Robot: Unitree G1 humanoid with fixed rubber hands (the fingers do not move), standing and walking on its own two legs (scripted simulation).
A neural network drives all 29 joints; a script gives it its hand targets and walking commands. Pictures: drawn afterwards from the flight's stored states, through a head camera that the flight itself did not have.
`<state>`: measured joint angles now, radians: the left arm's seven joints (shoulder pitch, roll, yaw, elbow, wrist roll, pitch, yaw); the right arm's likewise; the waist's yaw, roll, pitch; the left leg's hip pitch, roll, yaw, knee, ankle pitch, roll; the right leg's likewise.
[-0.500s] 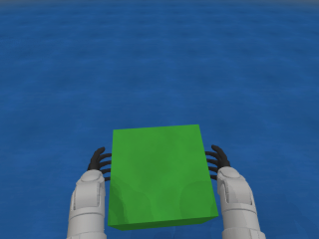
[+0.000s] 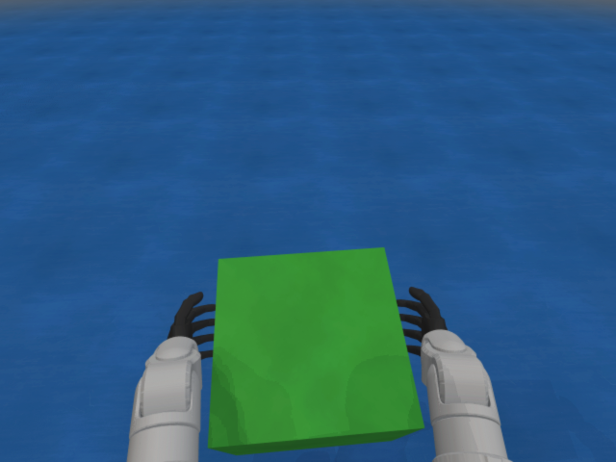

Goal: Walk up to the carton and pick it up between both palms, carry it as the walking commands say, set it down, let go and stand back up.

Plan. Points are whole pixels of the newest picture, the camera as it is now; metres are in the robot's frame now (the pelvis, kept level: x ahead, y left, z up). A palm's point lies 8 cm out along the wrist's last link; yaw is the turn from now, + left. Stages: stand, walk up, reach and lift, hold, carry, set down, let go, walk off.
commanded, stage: reach and lift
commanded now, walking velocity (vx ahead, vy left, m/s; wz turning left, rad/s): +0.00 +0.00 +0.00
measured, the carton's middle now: (308, 353) +0.31 +0.00 -0.04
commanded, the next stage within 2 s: hold in 0.26 s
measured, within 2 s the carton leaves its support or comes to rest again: neither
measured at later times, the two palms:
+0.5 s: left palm (179, 349) +0.28 +0.17 +0.04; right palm (429, 341) +0.28 -0.16 +0.04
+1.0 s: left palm (162, 367) +0.25 +0.18 +0.04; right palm (411, 342) +0.27 -0.14 +0.05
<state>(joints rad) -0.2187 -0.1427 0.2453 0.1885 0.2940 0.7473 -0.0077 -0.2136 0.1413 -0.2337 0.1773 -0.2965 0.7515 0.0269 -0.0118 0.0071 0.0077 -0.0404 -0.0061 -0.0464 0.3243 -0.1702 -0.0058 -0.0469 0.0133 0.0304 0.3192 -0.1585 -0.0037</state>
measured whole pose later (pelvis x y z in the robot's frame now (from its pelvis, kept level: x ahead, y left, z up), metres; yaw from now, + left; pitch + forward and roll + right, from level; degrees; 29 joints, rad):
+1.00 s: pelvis -0.03 +0.01 -0.03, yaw +6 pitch +2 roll -1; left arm -0.27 -0.15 0.16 -0.08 0.20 0.89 0.14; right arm -0.25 0.15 -0.20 -0.11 -0.17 0.90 -0.12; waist -0.04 0.00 -0.03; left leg -0.50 -0.01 0.00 0.83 -0.41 0.01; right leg -0.44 -0.04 -0.06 0.70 -0.30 0.00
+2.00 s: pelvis -0.33 -0.09 -0.02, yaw +40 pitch +4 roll -1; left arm -0.07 -0.13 0.08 -0.47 0.10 1.20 0.22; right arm -0.10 0.13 -0.07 -0.43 -0.11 1.20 -0.17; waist 0.03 -0.01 -0.04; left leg -0.47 -0.02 -0.03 0.58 -0.18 0.02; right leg -0.63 -0.08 -0.06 1.14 -0.47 0.08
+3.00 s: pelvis -0.55 -0.38 -0.02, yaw +74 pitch +4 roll +1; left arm -0.07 -0.13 0.07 -0.43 0.10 1.19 0.19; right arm -0.05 0.13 -0.07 -0.49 -0.10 1.22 -0.20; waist -0.03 0.04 -0.10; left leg -0.65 -0.08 -0.02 0.78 -0.36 -0.03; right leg -0.35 -0.05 -0.14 0.59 -0.30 -0.04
